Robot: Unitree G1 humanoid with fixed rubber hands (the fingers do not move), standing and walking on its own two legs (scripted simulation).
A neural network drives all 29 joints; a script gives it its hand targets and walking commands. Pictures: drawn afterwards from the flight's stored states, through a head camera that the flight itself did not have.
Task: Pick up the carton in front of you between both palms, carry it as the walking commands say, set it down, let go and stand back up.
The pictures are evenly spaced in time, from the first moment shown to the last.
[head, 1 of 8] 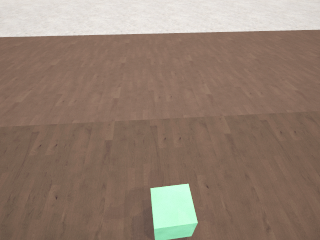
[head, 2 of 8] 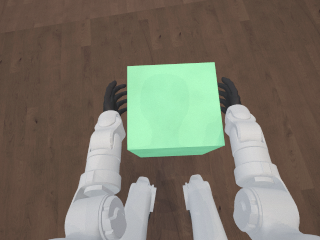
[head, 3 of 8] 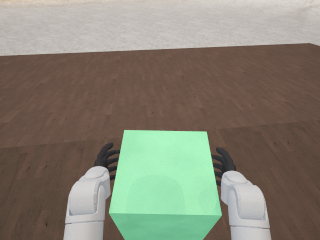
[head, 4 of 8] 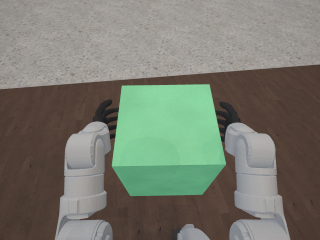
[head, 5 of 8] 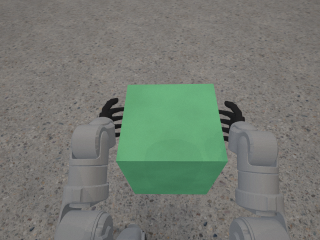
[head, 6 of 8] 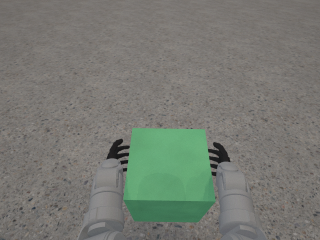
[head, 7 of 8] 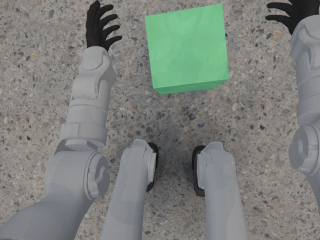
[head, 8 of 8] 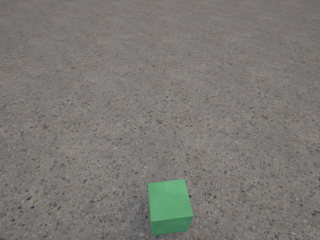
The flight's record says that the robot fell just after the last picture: no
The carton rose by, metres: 0.68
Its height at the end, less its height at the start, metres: -0.45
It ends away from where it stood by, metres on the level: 5.23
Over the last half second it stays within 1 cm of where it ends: yes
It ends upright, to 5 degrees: yes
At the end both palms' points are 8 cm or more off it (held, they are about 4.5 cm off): yes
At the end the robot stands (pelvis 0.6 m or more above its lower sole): yes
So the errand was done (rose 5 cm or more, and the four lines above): yes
